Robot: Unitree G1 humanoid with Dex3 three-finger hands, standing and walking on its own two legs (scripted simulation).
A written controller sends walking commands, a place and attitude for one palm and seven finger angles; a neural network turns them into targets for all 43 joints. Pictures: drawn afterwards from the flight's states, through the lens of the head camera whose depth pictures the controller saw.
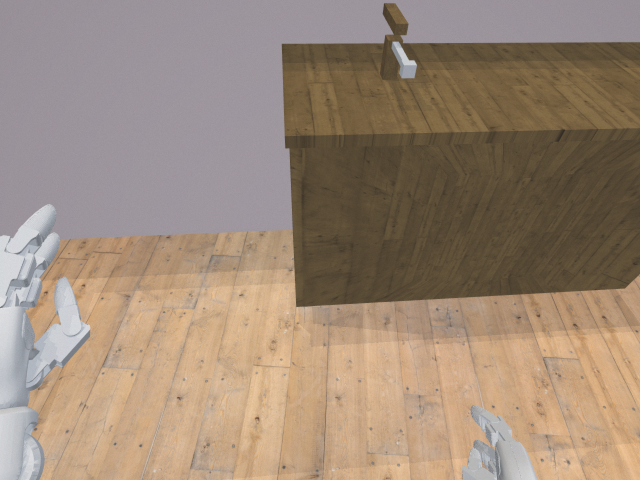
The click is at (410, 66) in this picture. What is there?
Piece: tap's lever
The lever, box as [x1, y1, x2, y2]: [399, 60, 416, 77]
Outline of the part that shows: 402,60 399,72 401,77 414,77 416,67 415,62 413,60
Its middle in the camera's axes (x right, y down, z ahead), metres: +0.19 -0.36 +0.83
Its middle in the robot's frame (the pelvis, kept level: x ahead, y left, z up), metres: +0.89 -0.12 +0.12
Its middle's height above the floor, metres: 0.89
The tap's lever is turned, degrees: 0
